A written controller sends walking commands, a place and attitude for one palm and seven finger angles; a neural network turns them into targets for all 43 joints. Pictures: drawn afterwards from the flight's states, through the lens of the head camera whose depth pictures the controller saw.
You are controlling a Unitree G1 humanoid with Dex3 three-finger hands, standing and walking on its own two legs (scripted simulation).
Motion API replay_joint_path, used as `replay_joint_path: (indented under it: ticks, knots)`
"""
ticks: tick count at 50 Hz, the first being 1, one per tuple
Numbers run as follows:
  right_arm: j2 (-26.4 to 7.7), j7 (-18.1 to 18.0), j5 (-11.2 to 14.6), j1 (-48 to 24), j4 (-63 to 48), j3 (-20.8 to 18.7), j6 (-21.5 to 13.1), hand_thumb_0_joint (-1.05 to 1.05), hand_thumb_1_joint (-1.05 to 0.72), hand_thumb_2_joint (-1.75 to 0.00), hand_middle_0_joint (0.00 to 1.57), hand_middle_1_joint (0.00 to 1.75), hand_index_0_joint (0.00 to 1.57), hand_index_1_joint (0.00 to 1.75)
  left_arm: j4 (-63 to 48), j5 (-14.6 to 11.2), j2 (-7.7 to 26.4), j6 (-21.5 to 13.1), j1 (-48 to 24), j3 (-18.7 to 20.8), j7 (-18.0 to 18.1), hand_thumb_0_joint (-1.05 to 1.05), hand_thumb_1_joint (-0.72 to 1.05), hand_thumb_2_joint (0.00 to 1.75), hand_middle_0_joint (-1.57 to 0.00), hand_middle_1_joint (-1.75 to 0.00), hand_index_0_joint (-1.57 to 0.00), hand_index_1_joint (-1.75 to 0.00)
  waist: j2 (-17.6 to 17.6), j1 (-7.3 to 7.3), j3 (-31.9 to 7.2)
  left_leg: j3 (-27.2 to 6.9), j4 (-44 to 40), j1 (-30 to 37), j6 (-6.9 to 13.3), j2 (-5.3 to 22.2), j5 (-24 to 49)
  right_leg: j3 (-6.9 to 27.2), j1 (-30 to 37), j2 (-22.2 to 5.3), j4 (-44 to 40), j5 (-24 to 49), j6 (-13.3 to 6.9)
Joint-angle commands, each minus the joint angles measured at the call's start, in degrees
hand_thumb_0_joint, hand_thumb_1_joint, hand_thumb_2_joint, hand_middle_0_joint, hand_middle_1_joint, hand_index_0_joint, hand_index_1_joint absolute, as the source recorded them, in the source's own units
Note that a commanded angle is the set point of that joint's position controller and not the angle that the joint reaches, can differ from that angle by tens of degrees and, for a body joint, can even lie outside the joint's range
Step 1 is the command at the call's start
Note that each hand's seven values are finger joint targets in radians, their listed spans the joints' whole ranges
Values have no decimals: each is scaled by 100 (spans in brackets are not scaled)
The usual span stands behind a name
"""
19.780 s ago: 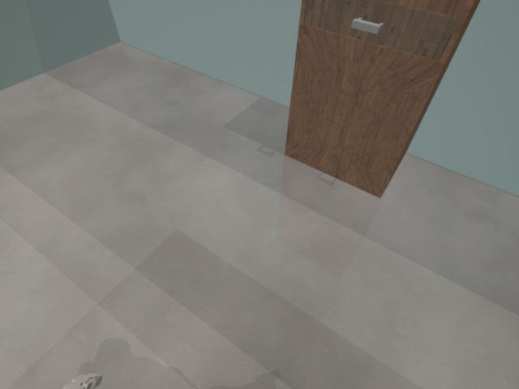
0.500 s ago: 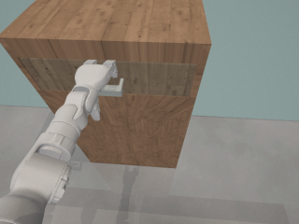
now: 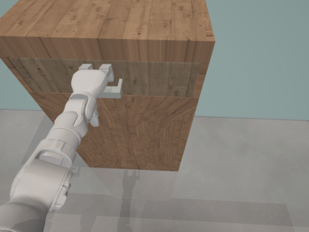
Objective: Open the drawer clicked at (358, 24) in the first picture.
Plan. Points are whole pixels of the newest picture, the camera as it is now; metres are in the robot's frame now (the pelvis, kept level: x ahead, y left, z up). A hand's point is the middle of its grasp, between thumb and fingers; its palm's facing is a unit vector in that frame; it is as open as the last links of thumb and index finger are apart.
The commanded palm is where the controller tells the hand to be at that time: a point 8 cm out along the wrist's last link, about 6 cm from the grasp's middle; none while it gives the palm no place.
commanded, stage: lower the fingers behind the handle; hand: left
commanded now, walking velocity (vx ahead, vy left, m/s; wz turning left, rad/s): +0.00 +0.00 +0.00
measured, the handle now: (105, 86) +0.52 +0.13 +0.06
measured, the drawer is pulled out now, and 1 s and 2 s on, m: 0.00 0.00 0.00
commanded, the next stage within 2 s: lift the fingers back up to retry in 0.74 s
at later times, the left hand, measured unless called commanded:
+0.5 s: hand (97, 97) +0.47 +0.15 +0.06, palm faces +0.00 -0.01 -1.00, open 13.9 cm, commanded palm +0.45 +0.16 +0.10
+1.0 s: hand (97, 97) +0.47 +0.15 +0.06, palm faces -0.02 -0.02 -1.00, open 13.9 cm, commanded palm +0.45 +0.15 +0.12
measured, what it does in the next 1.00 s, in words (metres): stands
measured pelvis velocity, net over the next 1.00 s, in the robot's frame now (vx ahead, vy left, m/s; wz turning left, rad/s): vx -0.02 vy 0.01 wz -0.01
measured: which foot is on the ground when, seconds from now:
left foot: down 0.00-1.00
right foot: down 0.00-1.00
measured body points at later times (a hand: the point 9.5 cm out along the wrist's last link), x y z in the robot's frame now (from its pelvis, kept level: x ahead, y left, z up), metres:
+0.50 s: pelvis -0.01 +0.01 -0.01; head +0.05 +0.00 +0.44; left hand +0.47 +0.15 +0.12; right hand +0.03 -0.26 -0.14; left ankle -0.02 +0.10 -0.72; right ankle -0.02 -0.08 -0.72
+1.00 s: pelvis -0.02 +0.01 -0.01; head +0.05 +0.01 +0.44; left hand +0.47 +0.15 +0.12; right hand +0.00 -0.25 -0.14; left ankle -0.02 +0.10 -0.72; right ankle -0.02 -0.08 -0.72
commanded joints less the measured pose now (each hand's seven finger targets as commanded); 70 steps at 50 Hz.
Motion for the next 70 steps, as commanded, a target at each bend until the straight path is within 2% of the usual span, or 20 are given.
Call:
replay_joint_path:
  ticks: [1, 3, 6, 8, 13, 15, 19, 31, 33, 36, 40, 47, 51, 53, 54, 56, 58, 63, 67, 70]
  knots:
    - [-827, -58, -20, 352, -429, -284, -146, 0, -90, -90, 20, 30, 20, 30, -610, -17, 917, 147, -2471, 284, 184, 0, -50, 30, -30, -120, -30, -120, -353, -97, -1937, 20, -47, 842, 84, -10, 2064, 145, 1013, -153, -282, 2146, 105]
    - [-839, -67, -18, 364, -434, -279, -138, 0, -90, -90, 20, 30, 20, 30, -542, -2, 968, 178, -2397, 319, 187, 0, -50, 30, -30, -120, -30, -120, -372, -66, -1977, 17, -50, 825, 85, 3, 2004, 139, 1007, -152, -252, 2097, 112]
    - [-819, -51, -34, 343, -484, -273, -131, 0, -90, -90, 20, 30, 20, 30, -493, -40, 690, 185, -2283, 145, 150, 0, -50, 30, -30, -120, -30, -120, -319, -75, -1947, 28, 3, 801, 84, -15, 2059, 136, 981, -151, -244, 2166, 98]
    - [-861, -75, -20, 366, -465, -249, -116, 0, -90, -90, 20, 30, 20, 30, -317, -6, 934, 223, -2223, 301, 151, 0, -50, 30, -30, -120, -30, -120, -509, -98, -1808, 26, -8, 603, 95, 1, 1826, 155, 954, -159, -237, 2044, 126]
    - [-846, -76, -13, 359, -520, -235, -126, 0, -90, -90, 20, 30, 20, 30, -203, 0, 694, 239, -2126, 101, 145, 0, -50, 30, -30, -120, -30, -120, -430, -134, -1651, 29, 37, 497, 94, -7, 1591, 144, 732, -150, -235, 1774, 121]
    - [-872, -92, -18, 386, -516, -226, -125, 0, -90, -90, 20, 30, 20, 30, -121, 56, 961, 260, -2073, 301, 174, 0, -50, 30, -30, -120, -30, -120, -490, -107, -1658, 33, 70, 397, 99, 2, 1522, 165, 724, -154, -207, 1718, 119]
    - [-859, -85, -5, 409, -548, -214, -110, 0, -90, -90, 20, 30, 20, 30, -92, 59, 778, 322, -2136, 134, 181, 0, -50, 30, -30, -120, -30, -120, -400, -161, -1595, 33, 118, 354, 88, 5, 1409, 136, 550, -139, -185, 1558, 121]
    - [-883, -94, -8, 547, -533, -217, -164, 0, -90, -90, 20, 30, 20, 30, 10, 2, 767, 379, -2480, 150, 185, 0, -50, 30, -30, -120, -30, -120, -386, -220, -1779, -54, 147, 374, 93, 42, 1279, 82, 392, -109, -115, 1260, 104]
    - [-847, -79, -7, 559, -540, -232, -185, 0, -90, -90, 20, 30, 20, 30, -67, -23, 509, 358, -2477, -38, 178, 0, -50, 30, -30, -120, -30, -120, -324, -236, -1788, -38, 166, 456, 99, 44, 1286, 79, 332, -100, -132, 1255, 114]
    - [-880, -75, -8, 586, -524, -229, -186, 0, -90, -90, 20, 30, 20, 30, -41, -27, 672, 341, -2435, 104, 169, 0, -50, 30, -30, -120, -30, -120, -394, -206, -1789, -62, 173, 380, 95, 38, 1322, 82, 387, -94, -118, 1284, 94]
    - [-876, -72, 4, 591, -484, -220, -209, 0, -90, -90, 20, 30, 20, 30, 58, -8, 594, 376, -2522, 9, 198, 0, -50, 30, -30, -120, -30, -120, -429, -291, -1507, -67, 128, 325, 107, 61, 1045, 65, 165, -90, -187, 990, 114]
    - [-828, -68, -12, 581, -524, -278, -227, 0, -90, -90, 20, 30, 20, 30, -714, -17, 745, 269, -3061, 99, 232, 0, -50, 30, -30, -120, -30, -120, -71, -186, -2259, -135, 133, 910, 84, 80, 1652, 65, 434, -78, -98, 1351, 79]
    - [-787, -46, -23, 490, -528, -299, -256, 0, -90, -90, 20, 30, 20, 30, -1145, -106, 648, 161, -3209, 69, 240, 0, -50, 30, -30, -120, -30, -120, -7, -146, -2296, -156, 71, 1192, 72, 88, 1966, 33, 567, -77, -166, 1515, 61]
    - [-805, -48, -31, 471, -512, -308, -257, 0, -90, -90, 20, 30, 20, 30, -1303, -64, 996, 109, -3133, 366, 285, 0, -50, 30, -30, -120, -30, -120, -10, -52, -2407, -188, 41, 1327, 63, 96, 2242, 26, 695, -66, -143, 1696, 59]
    - [-778, -34, -35, 417, -541, -307, -264, 0, -90, -90, 20, 30, 20, 30, -1463, -80, 824, 95, -3166, 223, 296, 0, -50, 30, -30, -120, -30, -120, 16, -47, -2440, -163, 24, 1374, 64, 86, 2292, 28, 744, -68, -170, 1743, 69]
    - [-785, -25, -41, 341, -496, -306, -256, 0, -90, -90, 20, 30, 20, 30, -1516, -57, 1075, 114, -3105, 451, 354, 0, -50, 30, -30, -120, -30, -120, -57, 27, -2405, -168, -25, 1431, 52, 91, 2475, 14, 880, -76, -195, 1830, 47]
    - [-776, -12, -17, 274, -458, -285, -233, 0, -90, -90, 20, 30, 20, 30, -1421, -39, 1037, 253, -3059, 403, 369, 0, -50, 30, -30, -120, -30, -120, -104, 19, -2236, -143, -95, 1424, 45, 93, 2465, -1, 886, -75, -238, 1875, 60]
    - [-785, -25, 30, 93, -474, -242, -189, 0, -90, -90, 20, 30, 20, 30, -1353, -123, 823, 603, -3221, 135, 113, 0, -50, 30, -30, -120, -30, -120, -235, -20, -2037, -99, -299, 1518, 67, 90, 2328, 4, 1098, -120, -414, 1901, 81]
    - [-787, -72, 39, -33, -573, -212, -143, 0, -90, -90, 20, 30, 20, 30, -1619, -251, 837, 541, -3061, 86, -329, 0, -50, 30, -30, -120, -30, -120, -311, 60, -2181, -82, -367, 1725, 98, 60, 2648, 54, 1470, -173, -484, 2292, 102]
    - [-773, -101, 55, -161, -650, -168, -118, 0, -90, -90, 20, 30, 20, 30, -1809, -333, 894, 420, -2886, 96, -581, 0, -50, 30, -30, -120, -30, -120, -450, 137, -1975, -48, -449, 1662, 115, 31, 2545, 72, 1637, -204, -564, 2403, 116]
